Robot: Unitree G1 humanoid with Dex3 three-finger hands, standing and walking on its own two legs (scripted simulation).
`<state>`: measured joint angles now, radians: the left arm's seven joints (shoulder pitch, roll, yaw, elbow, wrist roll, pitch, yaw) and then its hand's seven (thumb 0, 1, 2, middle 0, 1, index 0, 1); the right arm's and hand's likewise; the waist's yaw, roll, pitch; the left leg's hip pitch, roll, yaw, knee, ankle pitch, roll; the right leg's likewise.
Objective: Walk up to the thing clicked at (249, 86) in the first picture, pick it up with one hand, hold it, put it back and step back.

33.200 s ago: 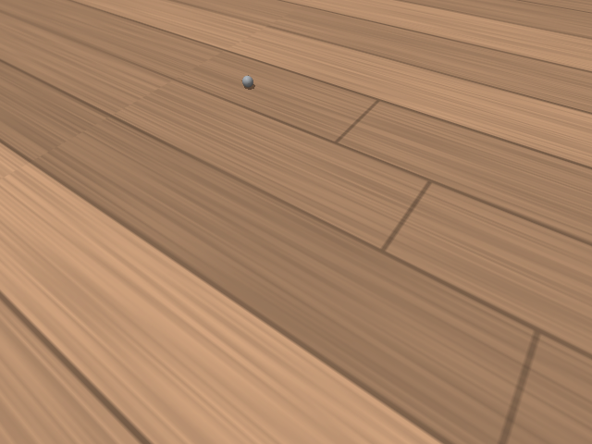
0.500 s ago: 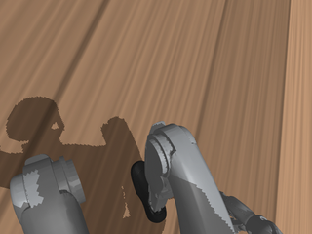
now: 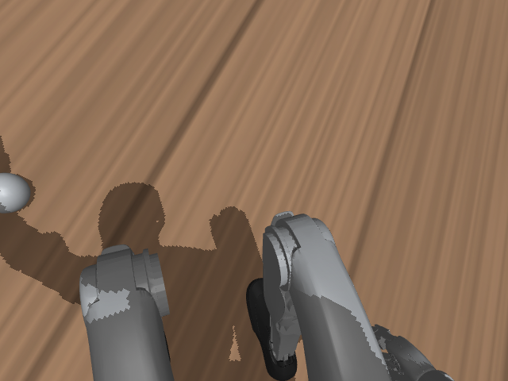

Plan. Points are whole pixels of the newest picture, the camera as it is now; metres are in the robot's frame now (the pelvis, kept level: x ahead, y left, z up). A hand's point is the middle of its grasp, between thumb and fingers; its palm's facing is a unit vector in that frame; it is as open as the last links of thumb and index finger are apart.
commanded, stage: withdraw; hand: left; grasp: from above
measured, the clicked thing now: (5, 192) +0.44 +0.36 -0.28
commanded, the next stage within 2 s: home in 0.46 s
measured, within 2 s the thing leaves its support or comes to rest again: neither
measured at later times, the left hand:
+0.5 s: hand out of the picture +0.41 +0.37 -0.12, palm faces -0.45 -0.09 -0.89, open 13.9 cm
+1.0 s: hand out of the picture +0.35 +0.34 +0.00, palm faces -0.32 -0.46 -0.83, open 10.2 cm
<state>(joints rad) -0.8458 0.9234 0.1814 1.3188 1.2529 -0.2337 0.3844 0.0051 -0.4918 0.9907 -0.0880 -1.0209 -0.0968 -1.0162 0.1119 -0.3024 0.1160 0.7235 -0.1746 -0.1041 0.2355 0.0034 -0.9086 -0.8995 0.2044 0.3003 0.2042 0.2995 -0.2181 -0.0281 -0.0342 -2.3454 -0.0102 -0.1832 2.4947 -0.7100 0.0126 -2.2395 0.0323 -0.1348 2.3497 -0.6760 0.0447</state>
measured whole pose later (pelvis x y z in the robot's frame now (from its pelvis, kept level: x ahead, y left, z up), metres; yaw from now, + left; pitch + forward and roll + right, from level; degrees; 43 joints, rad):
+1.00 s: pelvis +0.00 +0.00 +0.11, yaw +5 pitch +35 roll -8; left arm -0.46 0.65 0.14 0.73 0.72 -0.08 0.02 0.01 0.30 0.89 -0.23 -0.48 -0.22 -0.49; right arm 0.19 -0.26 0.01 0.66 -0.01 0.02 0.10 0.01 -0.90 -0.90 0.20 0.30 0.20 0.30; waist -0.11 0.04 -0.16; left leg -2.05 0.00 -0.10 2.11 -0.67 0.02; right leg -1.98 0.02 -0.06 2.02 -0.65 0.04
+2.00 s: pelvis +0.08 +0.00 +0.40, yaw +12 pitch +11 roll -3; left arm 0.53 0.22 0.03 -0.14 -0.06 0.45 0.02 0.01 0.91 0.90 -0.21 -0.30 -0.21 -0.30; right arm 0.32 -0.22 0.03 0.51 0.02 -0.22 -0.19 0.01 -0.91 -0.90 0.20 0.30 0.20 0.30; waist -0.06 0.06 -0.19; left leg -0.71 0.02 -0.07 1.01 -0.49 -0.01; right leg -0.66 0.01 -0.05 0.93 -0.47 0.01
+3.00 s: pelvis +0.08 +0.00 +0.40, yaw +12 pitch +10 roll -3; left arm 0.50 0.23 0.03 -0.12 -0.05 0.44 0.01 0.02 0.91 0.90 -0.20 -0.30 -0.21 -0.30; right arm 0.30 -0.22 0.03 0.54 0.01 -0.25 -0.18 0.02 -0.91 -0.90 0.21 0.30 0.21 0.30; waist -0.04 0.05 -0.17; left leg -0.69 0.01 -0.06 1.01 -0.49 0.00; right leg -0.64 0.01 -0.04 0.94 -0.47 0.01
